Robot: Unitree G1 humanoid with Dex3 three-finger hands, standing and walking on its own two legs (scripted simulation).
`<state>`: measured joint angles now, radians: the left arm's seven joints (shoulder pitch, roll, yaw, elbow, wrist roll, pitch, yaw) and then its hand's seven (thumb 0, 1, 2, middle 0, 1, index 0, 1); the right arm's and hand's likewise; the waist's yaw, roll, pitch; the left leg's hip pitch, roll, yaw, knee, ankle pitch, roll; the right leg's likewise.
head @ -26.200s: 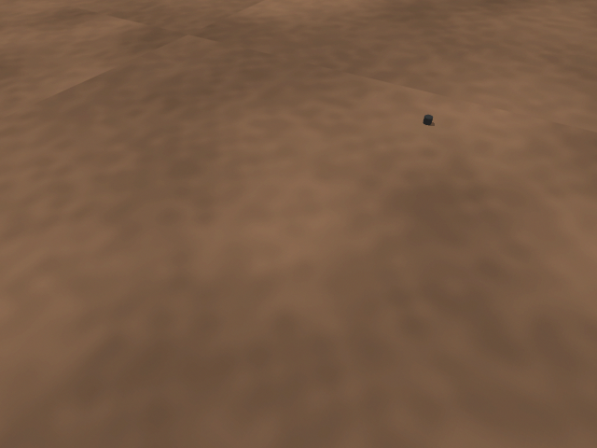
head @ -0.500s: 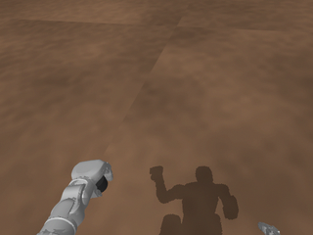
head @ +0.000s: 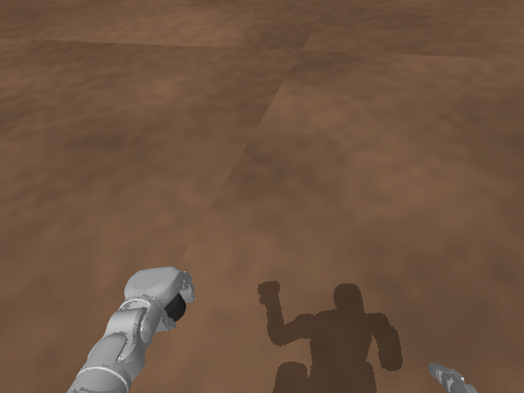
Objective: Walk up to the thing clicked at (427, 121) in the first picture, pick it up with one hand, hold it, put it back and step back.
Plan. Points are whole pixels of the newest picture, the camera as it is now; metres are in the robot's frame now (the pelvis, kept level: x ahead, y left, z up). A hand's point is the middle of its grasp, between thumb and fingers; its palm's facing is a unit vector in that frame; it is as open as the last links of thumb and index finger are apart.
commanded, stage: hold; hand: left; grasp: from above
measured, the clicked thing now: (168, 304) +0.32 +0.22 -0.07
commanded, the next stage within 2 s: crouch in 0.64 s
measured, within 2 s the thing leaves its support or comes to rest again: neither
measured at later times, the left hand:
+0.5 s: hand (166, 310) +0.29 +0.21 -0.04, palm faces -0.43 -0.06 -0.90, open 6.9 cm
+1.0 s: hand (170, 321) +0.29 +0.21 -0.07, palm faces -0.44 -0.05 -0.90, open 6.9 cm
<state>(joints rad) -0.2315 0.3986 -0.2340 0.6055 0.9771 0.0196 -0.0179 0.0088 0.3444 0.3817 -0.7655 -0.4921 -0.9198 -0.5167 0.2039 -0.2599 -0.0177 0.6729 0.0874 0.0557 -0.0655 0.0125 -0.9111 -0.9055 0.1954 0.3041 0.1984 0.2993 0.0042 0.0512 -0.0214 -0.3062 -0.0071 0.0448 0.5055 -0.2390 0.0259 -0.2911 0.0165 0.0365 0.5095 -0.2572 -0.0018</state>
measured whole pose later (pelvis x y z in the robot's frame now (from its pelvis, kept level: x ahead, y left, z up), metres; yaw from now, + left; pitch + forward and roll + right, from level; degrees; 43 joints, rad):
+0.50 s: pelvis +0.00 -0.01 +0.00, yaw +0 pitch +2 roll +0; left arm -0.23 0.39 -0.23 0.62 0.98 0.01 0.00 0.01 0.34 0.40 -0.75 -0.51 -0.91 -0.53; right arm 0.19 -0.26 -0.02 0.68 0.09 0.07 -0.07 0.01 -0.91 -0.91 0.20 0.30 0.20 0.30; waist 0.01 0.05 -0.01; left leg -0.28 0.00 0.04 0.47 -0.22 0.02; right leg -0.27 0.02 0.03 0.48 -0.25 -0.01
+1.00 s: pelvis +0.00 -0.01 +0.00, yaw +1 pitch +4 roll +0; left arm -0.24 0.37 -0.22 0.72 1.03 -0.01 0.11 0.01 0.35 0.37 -0.76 -0.49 -0.93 -0.50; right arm 0.18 -0.25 -0.03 0.67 0.08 0.08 -0.05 0.01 -0.90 -0.90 0.20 0.30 0.20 0.30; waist -0.01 0.03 -0.01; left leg -0.36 -0.01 0.03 0.53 -0.24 0.02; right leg -0.34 0.02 0.02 0.54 -0.27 -0.01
